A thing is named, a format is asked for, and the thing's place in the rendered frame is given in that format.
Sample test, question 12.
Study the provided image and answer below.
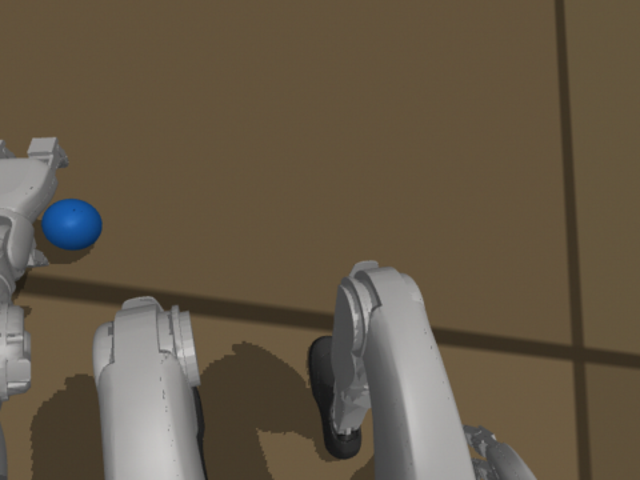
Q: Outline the right robot foot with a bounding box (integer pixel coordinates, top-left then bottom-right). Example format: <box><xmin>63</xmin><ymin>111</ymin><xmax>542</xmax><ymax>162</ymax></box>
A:
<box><xmin>308</xmin><ymin>336</ymin><xmax>361</xmax><ymax>460</ymax></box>

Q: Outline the left robot hand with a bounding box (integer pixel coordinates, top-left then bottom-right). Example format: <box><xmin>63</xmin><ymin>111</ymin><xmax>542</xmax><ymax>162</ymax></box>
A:
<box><xmin>0</xmin><ymin>137</ymin><xmax>69</xmax><ymax>268</ymax></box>

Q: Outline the ball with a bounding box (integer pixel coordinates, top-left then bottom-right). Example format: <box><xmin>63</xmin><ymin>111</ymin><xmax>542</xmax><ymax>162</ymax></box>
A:
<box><xmin>41</xmin><ymin>199</ymin><xmax>102</xmax><ymax>250</ymax></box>

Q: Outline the left robot foot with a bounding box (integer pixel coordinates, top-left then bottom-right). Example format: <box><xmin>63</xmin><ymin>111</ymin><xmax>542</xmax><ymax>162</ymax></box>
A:
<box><xmin>192</xmin><ymin>386</ymin><xmax>208</xmax><ymax>480</ymax></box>

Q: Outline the left robot arm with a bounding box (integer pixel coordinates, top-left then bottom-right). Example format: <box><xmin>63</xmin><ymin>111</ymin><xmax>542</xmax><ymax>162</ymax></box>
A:
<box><xmin>0</xmin><ymin>208</ymin><xmax>34</xmax><ymax>480</ymax></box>

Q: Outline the right robot hand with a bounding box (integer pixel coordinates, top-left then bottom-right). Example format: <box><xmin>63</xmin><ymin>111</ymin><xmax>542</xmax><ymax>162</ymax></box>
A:
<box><xmin>462</xmin><ymin>424</ymin><xmax>537</xmax><ymax>480</ymax></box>

